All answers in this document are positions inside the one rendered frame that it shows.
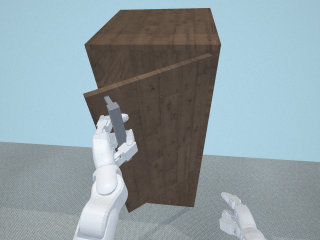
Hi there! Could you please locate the right robot hand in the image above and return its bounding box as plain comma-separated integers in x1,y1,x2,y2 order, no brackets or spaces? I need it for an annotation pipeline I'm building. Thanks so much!
219,192,257,239

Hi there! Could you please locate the handle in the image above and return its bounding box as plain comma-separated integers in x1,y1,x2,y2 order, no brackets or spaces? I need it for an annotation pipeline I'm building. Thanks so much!
104,95,132,163

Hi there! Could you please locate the cupboard door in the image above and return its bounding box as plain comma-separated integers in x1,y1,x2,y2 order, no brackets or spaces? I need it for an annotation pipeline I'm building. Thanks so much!
83,53,213,213

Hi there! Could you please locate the right robot forearm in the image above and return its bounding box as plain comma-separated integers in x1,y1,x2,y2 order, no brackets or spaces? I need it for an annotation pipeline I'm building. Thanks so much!
240,227,267,240

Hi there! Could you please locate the left robot forearm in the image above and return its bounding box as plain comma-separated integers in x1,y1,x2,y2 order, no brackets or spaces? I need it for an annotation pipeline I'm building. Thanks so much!
73,164,128,240

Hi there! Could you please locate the left robot hand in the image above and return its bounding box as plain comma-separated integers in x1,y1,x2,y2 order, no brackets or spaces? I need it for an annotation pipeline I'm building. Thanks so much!
92,113,138,170

